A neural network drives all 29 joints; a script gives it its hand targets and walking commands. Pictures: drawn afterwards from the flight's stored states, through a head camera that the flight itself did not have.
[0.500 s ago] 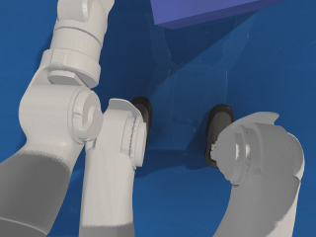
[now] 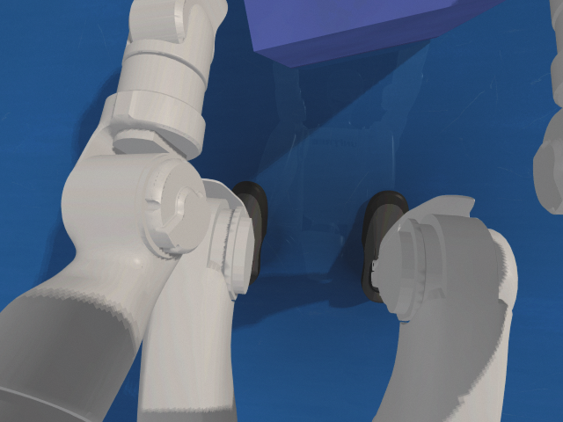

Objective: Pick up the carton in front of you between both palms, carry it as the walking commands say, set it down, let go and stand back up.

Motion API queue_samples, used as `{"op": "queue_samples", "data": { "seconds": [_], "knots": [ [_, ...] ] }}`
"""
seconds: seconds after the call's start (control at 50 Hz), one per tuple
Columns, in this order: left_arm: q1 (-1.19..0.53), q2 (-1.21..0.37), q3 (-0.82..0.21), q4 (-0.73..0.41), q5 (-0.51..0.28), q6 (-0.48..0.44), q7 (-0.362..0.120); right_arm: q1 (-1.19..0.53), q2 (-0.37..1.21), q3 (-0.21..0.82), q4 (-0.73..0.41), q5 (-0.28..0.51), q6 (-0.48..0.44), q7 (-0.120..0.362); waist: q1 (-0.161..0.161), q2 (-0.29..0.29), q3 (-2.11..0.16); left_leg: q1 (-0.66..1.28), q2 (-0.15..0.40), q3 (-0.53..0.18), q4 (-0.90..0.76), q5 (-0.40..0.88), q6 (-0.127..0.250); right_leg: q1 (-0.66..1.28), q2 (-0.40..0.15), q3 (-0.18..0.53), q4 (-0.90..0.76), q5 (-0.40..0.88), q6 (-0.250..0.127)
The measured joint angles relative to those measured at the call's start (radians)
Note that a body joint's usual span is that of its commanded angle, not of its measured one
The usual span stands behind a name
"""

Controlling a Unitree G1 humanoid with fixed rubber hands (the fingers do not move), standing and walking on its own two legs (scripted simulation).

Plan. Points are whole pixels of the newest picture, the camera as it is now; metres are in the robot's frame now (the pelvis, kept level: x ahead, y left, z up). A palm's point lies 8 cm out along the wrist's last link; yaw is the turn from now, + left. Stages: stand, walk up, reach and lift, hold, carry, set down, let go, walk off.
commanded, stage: reach and lift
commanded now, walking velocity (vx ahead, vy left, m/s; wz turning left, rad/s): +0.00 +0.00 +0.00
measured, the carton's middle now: out of the picture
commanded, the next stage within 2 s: none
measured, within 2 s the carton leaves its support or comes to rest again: leaves its support in 0.20 s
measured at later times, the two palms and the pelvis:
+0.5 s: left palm out of the picture +0.53 +0.10 -0.05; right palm out of the picture +0.54 -0.20 -0.05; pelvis +0.00 +0.01 +0.03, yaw -3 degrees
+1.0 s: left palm out of the picture +0.50 +0.11 +0.10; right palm out of the picture +0.50 -0.19 +0.09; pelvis +0.01 +0.01 +0.15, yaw -5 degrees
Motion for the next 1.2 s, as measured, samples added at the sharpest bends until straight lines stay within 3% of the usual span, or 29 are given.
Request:
{"op": "queue_samples", "data": {
  "seconds": [0.14,0.24,0.32,0.38,0.44,0.6,0.72,0.96,1.2],
  "knots": [
    [0.057,0.01,0.036,-0.068,0.026,0.061,-0.037,0.09,0.048,-0.077,-0.106,-0.049,0.055,0.016,-0.012,-0.004,-0.073,-0.045,-0.012,-0.021,0.026,-0.016,-0.013,-0.041,-0.012,-0.021,0.027,-0.021,-0.02],
    [0.113,0.006,-0.004,-0.128,-0.03,0.074,-0.011,0.17,0.077,-0.065,-0.191,-0.027,0.073,-0.032,-0.006,0.006,-0.124,-0.061,-0.018,-0.034,0.026,-0.019,-0.018,-0.056,-0.011,-0.031,0.023,-0.024,-0.023],
    [0.209,-0.023,-0.026,-0.239,-0.069,0.086,0.032,0.246,0.117,-0.057,-0.284,-0.019,0.111,-0.091,0.0,0.012,-0.191,-0.063,-0.028,-0.044,0.009,-0.014,-0.02,-0.059,0.006,-0.025,-0.005,-0.012,-0.011],
    [0.3,-0.055,-0.01,-0.329,-0.069,0.104,0.025,0.301,0.153,-0.088,-0.344,-0.038,0.143,-0.089,-0.005,0.014,-0.262,-0.055,-0.034,-0.05,-0.022,-0.013,-0.023,-0.052,0.02,-0.017,-0.043,0.004,0.006],
    [0.367,-0.092,0.024,-0.382,-0.029,0.126,0.011,0.346,0.195,-0.152,-0.372,-0.085,0.171,-0.076,-0.014,0.011,-0.344,-0.038,-0.028,-0.049,-0.066,-0.006,-0.022,-0.034,0.032,-0.009,-0.096,0.025,0.023],
    [0.4,-0.182,0.174,-0.383,0.19,0.192,-0.051,0.401,0.276,-0.359,-0.33,-0.274,0.214,-0.015,-0.013,-0.02,-0.502,0.034,-0.006,-0.035,-0.22,0.05,0.013,0.045,0.046,0.008,-0.263,0.083,0.041],
    [0.43,-0.188,0.182,-0.422,0.228,0.218,-0.075,0.446,0.33,-0.431,-0.375,-0.341,0.219,-0.006,-0.012,-0.03,-0.548,0.083,-0.012,-0.04,-0.322,0.085,0.015,0.1,0.036,0.006,-0.365,0.111,0.039],
    [0.587,-0.207,0.086,-0.53,0.185,0.249,-0.08,0.658,0.41,-0.425,-0.588,-0.309,0.265,-0.011,-0.016,-0.024,-0.638,0.219,-0.004,-0.054,-0.464,0.082,0.026,0.247,0.03,-0.006,-0.518,0.105,0.04],
    [0.775,-0.221,0.044,-0.5,0.189,0.225,-0.109,0.876,0.495,-0.424,-0.629,-0.313,0.254,-0.036,-0.01,-0.031,-0.717,0.503,0.01,-0.057,-0.658,0.08,0.038,0.53,0.028,-0.006,-0.708,0.101,0.033]
  ]
}}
